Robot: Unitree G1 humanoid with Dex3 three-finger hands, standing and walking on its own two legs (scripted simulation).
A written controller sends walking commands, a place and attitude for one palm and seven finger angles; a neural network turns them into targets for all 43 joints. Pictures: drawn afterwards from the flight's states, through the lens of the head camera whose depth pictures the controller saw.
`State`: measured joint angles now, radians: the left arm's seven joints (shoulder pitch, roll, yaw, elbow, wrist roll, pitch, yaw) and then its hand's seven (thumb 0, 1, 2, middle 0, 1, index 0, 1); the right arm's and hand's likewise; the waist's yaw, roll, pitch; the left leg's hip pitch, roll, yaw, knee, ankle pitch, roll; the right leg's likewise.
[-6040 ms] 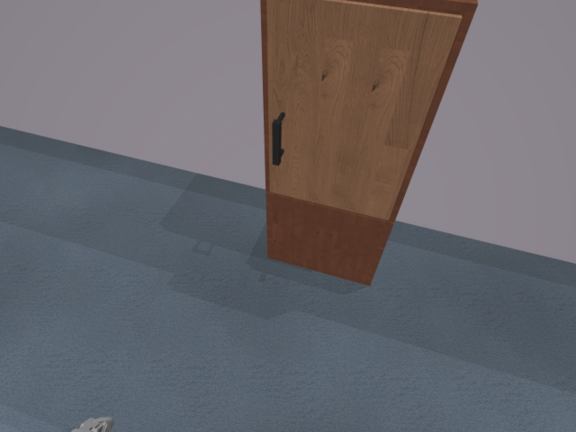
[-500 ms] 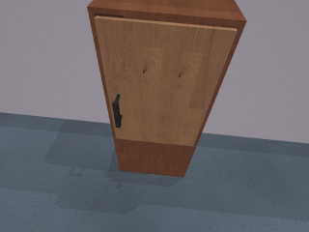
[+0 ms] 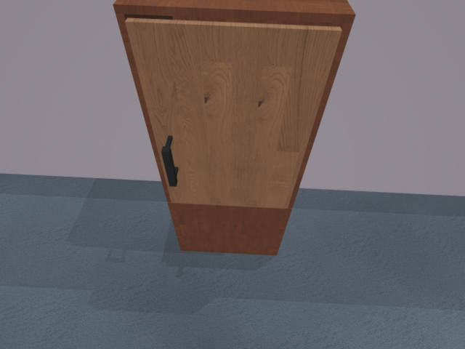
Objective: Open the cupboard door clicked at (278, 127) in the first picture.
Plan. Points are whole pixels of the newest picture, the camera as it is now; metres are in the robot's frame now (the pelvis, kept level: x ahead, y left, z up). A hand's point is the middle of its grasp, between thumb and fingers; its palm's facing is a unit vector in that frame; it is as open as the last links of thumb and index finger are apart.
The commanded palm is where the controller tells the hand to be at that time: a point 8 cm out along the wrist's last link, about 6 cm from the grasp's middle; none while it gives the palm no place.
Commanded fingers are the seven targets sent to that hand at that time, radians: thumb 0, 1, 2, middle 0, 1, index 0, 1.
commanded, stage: come to a stop and stand still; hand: left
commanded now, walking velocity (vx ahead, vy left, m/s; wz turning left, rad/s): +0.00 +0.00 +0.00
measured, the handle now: (171, 161) +0.58 +0.20 -0.09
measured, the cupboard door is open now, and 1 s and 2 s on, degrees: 0 0 0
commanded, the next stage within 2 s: look again from close up in 0.36 s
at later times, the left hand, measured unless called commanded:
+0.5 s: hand out of the picture -0.03 +0.19 -0.16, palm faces -0.01 -0.97 -0.23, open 7.4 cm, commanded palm none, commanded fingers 0.00 0.90 0.90 -0.20 -0.30 -0.20 -0.30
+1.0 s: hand out of the picture +0.03 +0.17 -0.16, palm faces +0.00 -0.98 -0.22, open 7.4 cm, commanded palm none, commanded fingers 0.00 0.90 0.90 -0.20 -0.30 -0.20 -0.30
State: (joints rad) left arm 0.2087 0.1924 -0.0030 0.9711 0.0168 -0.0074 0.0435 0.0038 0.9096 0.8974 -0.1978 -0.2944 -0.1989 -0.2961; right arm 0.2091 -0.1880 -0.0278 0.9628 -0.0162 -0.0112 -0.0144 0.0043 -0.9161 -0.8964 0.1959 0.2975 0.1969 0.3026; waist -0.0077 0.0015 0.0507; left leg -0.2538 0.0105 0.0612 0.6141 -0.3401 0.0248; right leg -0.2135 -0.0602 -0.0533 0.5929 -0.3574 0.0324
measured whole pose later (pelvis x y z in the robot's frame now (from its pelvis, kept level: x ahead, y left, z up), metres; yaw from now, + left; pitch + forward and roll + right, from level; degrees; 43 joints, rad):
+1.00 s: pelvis +0.00 -0.02 +0.01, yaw +0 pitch -1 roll +0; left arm 0.22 0.21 -0.01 1.08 0.02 -0.02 0.01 0.00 0.91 0.90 -0.20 -0.29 -0.20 -0.30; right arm 0.20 -0.18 0.00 1.10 -0.01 -0.03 -0.02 0.00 -0.91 -0.90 0.20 0.30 0.20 0.30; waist 0.01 -0.02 0.02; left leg -0.19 0.02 0.06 0.47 -0.26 0.00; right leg -0.17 -0.04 -0.06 0.48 -0.29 0.01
